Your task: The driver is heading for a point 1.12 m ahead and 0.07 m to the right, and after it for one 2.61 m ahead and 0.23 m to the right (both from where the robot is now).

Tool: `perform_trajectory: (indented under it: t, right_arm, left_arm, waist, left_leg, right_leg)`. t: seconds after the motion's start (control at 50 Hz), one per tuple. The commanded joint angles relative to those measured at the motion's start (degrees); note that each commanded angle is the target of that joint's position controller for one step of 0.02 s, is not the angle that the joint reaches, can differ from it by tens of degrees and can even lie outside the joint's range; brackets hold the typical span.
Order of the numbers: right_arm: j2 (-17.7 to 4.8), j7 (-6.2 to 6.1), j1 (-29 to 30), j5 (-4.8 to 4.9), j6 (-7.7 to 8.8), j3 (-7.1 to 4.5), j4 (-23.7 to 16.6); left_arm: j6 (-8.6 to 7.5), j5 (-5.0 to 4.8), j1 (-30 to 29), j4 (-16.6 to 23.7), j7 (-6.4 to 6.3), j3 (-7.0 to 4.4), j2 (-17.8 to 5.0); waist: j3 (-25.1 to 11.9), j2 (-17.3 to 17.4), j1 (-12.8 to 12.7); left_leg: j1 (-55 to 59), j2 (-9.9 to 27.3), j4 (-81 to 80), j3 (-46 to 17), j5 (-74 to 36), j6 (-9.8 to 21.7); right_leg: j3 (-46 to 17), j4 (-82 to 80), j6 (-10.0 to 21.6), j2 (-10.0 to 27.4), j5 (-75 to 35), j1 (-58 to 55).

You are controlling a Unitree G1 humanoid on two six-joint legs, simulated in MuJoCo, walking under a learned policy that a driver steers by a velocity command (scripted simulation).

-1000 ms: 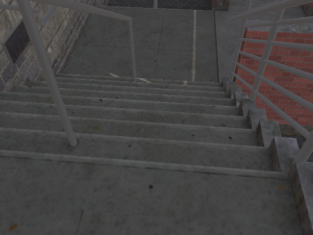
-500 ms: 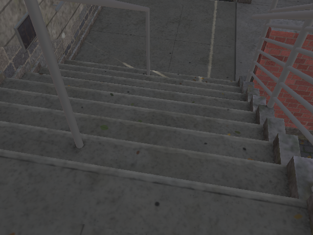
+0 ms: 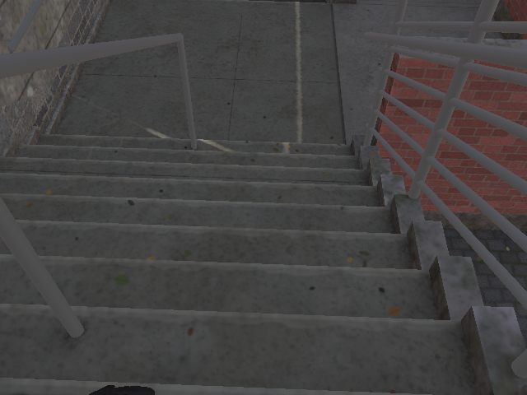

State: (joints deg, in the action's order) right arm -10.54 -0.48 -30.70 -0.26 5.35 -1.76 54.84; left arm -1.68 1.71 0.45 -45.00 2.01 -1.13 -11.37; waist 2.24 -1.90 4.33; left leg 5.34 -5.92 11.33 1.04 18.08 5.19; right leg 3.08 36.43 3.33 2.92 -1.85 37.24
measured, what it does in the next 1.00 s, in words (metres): walks ahead: right foot, then left foot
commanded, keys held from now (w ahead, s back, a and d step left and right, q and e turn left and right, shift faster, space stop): w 1.00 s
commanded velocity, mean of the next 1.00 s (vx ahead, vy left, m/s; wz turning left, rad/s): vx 0.50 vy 0.00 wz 0.00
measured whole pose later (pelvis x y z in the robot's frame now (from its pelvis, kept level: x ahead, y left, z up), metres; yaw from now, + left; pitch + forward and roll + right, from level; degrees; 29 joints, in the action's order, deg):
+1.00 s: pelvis +0.45 +0.00 -0.03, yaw +1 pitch -2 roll +0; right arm -14.2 -1.5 -27.7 -0.5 5.8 -2.7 60.5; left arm -0.7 1.8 10.8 -50.7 0.8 -4.3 -16.0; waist 1.4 -0.8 2.5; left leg -9.5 -1.3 41.9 3.6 30.6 2.5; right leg -5.4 43.8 3.1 0.2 -18.6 33.6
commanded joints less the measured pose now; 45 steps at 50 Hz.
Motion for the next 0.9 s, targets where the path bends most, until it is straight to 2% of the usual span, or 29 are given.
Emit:
perform_trajectory:
  t: [0.02,0.06,0.08,0.1,0.12,0.14,0.16,0.2,0.22,0.24,0.34,0.38,0.42,0.48,0.5,0.52,0.58,0.6,0.64,0.66,0.68,0.7,0.72,0.74,0.78,0.84,0.86,0.88,0.9]
  right_arm:
    - [-8.22,-0.95,-3.84,-0.69,0.08,-1.31,-0.20]
    - [-9.66,-1.29,-2.19,-0.68,-0.40,-1.25,-0.17]
    - [-10.51,-1.30,-0.68,-0.64,-0.54,-1.08,-0.47]
    - [-9.56,-1.42,-0.32,-0.18,-0.52,-0.75,-2.03]
    - [-3.94,-1.12,-9.08,2.40,-0.86,0.27,-2.63]
    - [-9.36,-1.73,-7.19,0.44,-0.85,-1.50,-0.83]
    - [-9.58,-1.63,-0.44,0.06,-0.54,-2.00,-3.40]
    - [-8.13,-1.21,4.14,-0.34,-0.76,-1.86,-4.35]
    - [-6.87,-0.76,2.91,-1.63,-1.78,-1.75,-4.20]
    - [-5.97,-0.41,2.10,-1.91,-2.76,-1.86,-3.43]
    - [-5.38,-0.01,12.42,-1.61,-4.84,-1.90,-7.01]
    - [-5.78,0.37,18.42,-1.66,-4.92,-1.79,-8.87]
    - [-3.82,0.82,19.24,-2.01,-5.14,-0.98,-8.38]
    - [-5.16,0.49,23.08,-0.92,-5.02,-0.74,-9.33]
    - [-6.42,0.45,21.51,-1.57,-5.12,-1.07,-8.31]
    - [-8.12,0.33,21.82,-1.17,-5.10,-1.54,-7.81]
    - [-7.90,0.91,26.05,-1.50,-5.11,-1.31,-8.62]
    - [-7.15,1.25,25.98,-0.97,-4.98,-1.26,-8.51]
    - [-7.18,0.75,20.49,-1.23,-4.70,-1.65,-6.55]
    - [-6.71,0.41,13.67,-1.67,-4.44,-1.71,-4.05]
    - [-7.53,0.29,2.74,-2.22,-3.99,-2.40,0.03]
    - [-14.80,0.31,-5.75,-2.94,-3.57,-4.52,2.81]
    - [-13.86,1.19,-2.20,-1.47,-2.84,-3.01,0.89]
    - [-14.87,1.35,-0.94,0.60,-3.11,-3.90,1.45]
    - [-10.20,1.00,9.29,-0.02,-2.40,-2.47,-0.58]
    - [-10.68,0.78,11.32,-1.85,-0.74,-2.39,-0.56]
    - [-11.59,0.74,9.12,-1.81,-0.06,-2.70,0.58]
    - [-11.85,0.75,8.01,-1.42,0.47,-2.62,0.69]
    - [-11.41,-0.21,8.18,-0.73,1.25,-2.48,1.65]
  left_arm:
    - [-1.15,-0.10,-4.92,4.78,-0.61,-0.63,-3.66]
    - [-1.96,-0.29,1.47,3.04,-0.80,-1.64,-5.73]
    - [-2.98,-0.21,11.17,0.13,-1.19,-2.31,-6.89]
    - [-3.70,1.05,21.40,-2.06,-1.69,-3.33,-10.39]
    - [-3.58,1.15,26.72,-2.81,-1.98,-4.99,-15.68]
    - [-2.59,-1.60,25.50,-2.98,-1.45,-4.34,-11.78]
    - [-2.38,-2.08,20.14,-3.03,-1.41,-3.79,-10.66]
    - [-2.78,-0.90,14.81,-3.12,-1.53,-3.04,-7.13]
    - [-2.90,-1.17,15.56,-4.29,-1.61,-2.75,-6.01]
    - [-3.33,-0.97,16.48,-4.84,-1.43,-2.56,-5.46]
    - [-4.24,-2.07,20.90,-7.66,-1.19,-3.04,-7.98]
    - [-3.86,-2.09,21.89,-8.29,-1.37,-2.59,-7.72]
    - [-3.41,-1.53,24.12,-9.36,-1.55,-2.42,-7.71]
    - [-2.76,-1.94,27.15,-9.74,-2.33,-1.78,-7.15]
    - [-2.75,-1.19,29.59,-10.78,-2.59,-1.92,-8.26]
    - [-2.67,-0.28,29.98,-10.02,-2.64,-1.77,-8.13]
    - [-1.74,-0.59,31.54,-9.87,-3.27,-2.76,-10.16]
    - [-1.09,-0.12,30.87,-10.14,-3.28,-2.30,-8.56]
    - [-0.88,-0.60,29.11,-9.77,-2.83,-2.45,-8.87]
    - [-1.39,-0.91,27.61,-9.37,-2.64,-2.52,-9.62]
    - [-1.86,-1.87,24.38,-8.97,-2.27,-3.29,-11.65]
    - [-2.41,-2.51,23.48,-7.56,-2.12,-3.37,-9.97]
    - [-3.28,-1.75,28.72,-7.55,-2.57,-2.77,-5.49]
    - [-3.22,-1.28,27.44,-7.26,-2.79,-2.96,-6.83]
    - [-2.40,-1.92,22.91,-6.92,-3.77,-3.91,-8.91]
    - [1.15,0.65,21.84,-6.28,-3.51,-3.52,-6.13]
    - [1.87,0.96,23.25,-7.37,-3.39,-3.68,-5.71]
    - [1.92,0.64,19.32,-5.99,-3.04,-4.41,-7.52]
    - [1.11,0.02,13.11,-4.48,-2.74,-4.48,-7.83]
  waist:
    - [3.65,5.49,-1.27]
    - [-0.30,6.21,-4.33]
    - [-5.30,6.16,-9.04]
    - [-12.24,3.51,-12.44]
    - [-23.38,-8.66,-10.12]
    - [-22.96,-1.12,-10.62]
    - [-12.67,-0.81,-8.11]
    - [-3.82,0.29,-5.15]
    - [-2.95,-0.61,-3.29]
    - [-2.80,-0.53,-2.51]
    - [2.24,-1.07,-2.37]
    - [3.77,-1.05,-3.39]
    - [0.34,-2.73,-4.00]
    - [1.40,-2.86,-5.10]
    - [0.57,-4.18,-4.91]
    - [0.06,-1.91,-5.53]
    - [2.60,-1.55,-6.79]
    - [2.98,-2.32,-6.62]
    - [0.48,-2.03,-4.50]
    - [-1.46,-2.26,-1.34]
    - [-4.07,-1.36,4.16]
    - [-7.60,11.46,7.06]
    - [-8.11,13.32,0.24]
    - [-4.65,12.83,1.56]
    - [6.09,5.26,-3.91]
    - [3.39,5.74,-6.45]
    - [1.76,7.32,-6.39]
    - [2.52,3.80,-6.20]
    - [3.91,5.58,-4.68]
  left_leg:
    - [0.39,16.92,4.61,-6.33,-43.12,5.50]
    - [1.20,16.55,13.29,-6.27,-56.87,3.68]
    - [-1.43,15.65,22.83,-4.83,-57.58,2.52]
    - [-10.92,13.61,37.64,-2.99,-43.54,1.36]
    - [-32.07,3.09,64.00,1.65,-5.71,-1.97]
    - [-37.67,1.86,70.44,-4.27,10.22,-0.94]
    - [-40.28,4.52,69.77,-5.71,5.26,-0.60]
    - [-37.31,8.08,62.68,-5.15,0.89,-0.33]
    - [-34.30,9.07,59.11,-5.06,0.89,-0.77]
    - [-31.63,9.19,56.69,-4.96,0.87,-1.18]
    - [-37.58,11.71,45.40,-3.26,-8.66,-2.27]
    - [-37.82,11.22,37.32,-1.34,-14.21,-2.74]
    - [-32.49,9.20,36.34,1.28,-18.20,-3.01]
    - [-34.69,9.21,34.11,1.20,-16.30,-3.88]
    - [-37.33,10.29,39.40,-0.45,-18.85,-2.91]
    - [-39.37,9.53,41.50,0.51,-19.98,-2.40]
    - [-44.18,10.68,38.12,-1.16,-10.77,-0.50]
    - [-43.01,10.03,37.15,-0.33,-8.69,-0.13]
    - [-31.16,6.83,33.16,3.06,-4.45,1.64]
    - [-20.02,4.38,30.54,3.99,-3.24,2.55]
    - [-6.19,4.06,23.72,3.20,-7.79,3.99]
    - [3.85,15.79,16.06,-11.68,-17.27,9.45]
    - [7.04,25.46,15.19,-26.61,-36.97,12.07]
    - [2.18,27.07,10.90,-27.36,-29.52,16.40]
    - [-13.74,25.14,10.50,-21.18,-24.15,12.86]
    - [-25.97,19.19,9.53,-10.49,-24.76,9.74]
    - [-24.24,20.18,11.73,-11.62,-26.70,10.21]
    - [-23.26,17.13,13.15,-9.67,-18.37,7.87]
    - [-19.62,16.26,13.99,-10.60,-8.12,5.61]
  right_leg:
    - [1.83,-4.03,2.24,-2.53,4.43,-1.46]
    - [2.40,-6.66,3.85,-6.19,9.09,-11.91]
    - [1.28,-8.58,5.54,-6.02,6.01,-23.70]
    - [-8.90,-9.21,8.56,3.22,9.40,-38.60]
    - [-36.57,-10.63,18.19,21.03,13.86,-58.81]
    - [-43.57,-15.94,17.64,21.38,14.46,-55.55]
    - [-33.67,-18.15,15.45,18.29,12.06,-46.03]
    - [-20.98,-21.14,12.18,13.50,-1.63,-33.16]
    - [-17.70,-22.05,10.65,11.51,-3.07,-29.27]
    - [-15.77,-22.82,10.01,10.40,-5.02,-27.16]
    - [-12.01,-30.26,10.07,8.09,2.09,-25.54]
    - [-8.99,-30.23,8.59,6.16,-5.39,-26.00]
    - [-5.57,-26.98,6.50,5.23,-15.62,-26.49]
    - [-6.09,-25.35,5.02,6.77,-15.66,-30.25]
    - [-7.85,-23.03,6.34,9.79,-18.54,-34.72]
    - [-7.26,-21.00,7.62,9.52,-16.20,-36.75]
    - [-10.55,-17.85,11.32,11.79,-15.45,-42.04]
    - [-9.71,-15.09,11.23,11.61,-20.44,-42.36]
    - [-6.57,-7.67,9.75,9.97,-31.82,-36.82]
    - [-5.61,-1.19,8.75,8.59,-39.36,-30.93]
    - [-4.13,11.40,6.91,5.42,-35.24,-22.28]
    - [-0.43,35.90,3.21,-2.50,-5.39,-10.99]
    - [-8.02,45.06,2.60,-8.57,33.30,0.43]
    - [-11.37,44.84,1.89,-7.44,32.47,6.36]
    - [-13.21,37.20,0.58,-3.40,27.82,4.83]
    - [-6.33,28.91,-1.38,-3.90,16.78,-8.27]
    - [-6.69,32.78,-0.65,-4.09,11.91,-7.14]
    - [-8.08,25.53,-0.02,-3.69,4.38,-4.01]
    - [-10.21,19.61,0.21,-2.72,-0.81,1.25]
Next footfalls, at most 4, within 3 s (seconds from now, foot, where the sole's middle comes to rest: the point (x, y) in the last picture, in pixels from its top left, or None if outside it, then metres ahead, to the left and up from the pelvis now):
0.10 right None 0.25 -0.09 -0.77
0.68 left None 0.41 0.10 -0.77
1.16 right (287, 358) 0.61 -0.10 -0.95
1.70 left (210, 290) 0.94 0.13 -1.12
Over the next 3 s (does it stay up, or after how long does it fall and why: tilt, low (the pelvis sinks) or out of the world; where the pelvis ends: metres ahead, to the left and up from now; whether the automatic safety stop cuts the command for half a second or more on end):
stays up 1.47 -0.01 -0.71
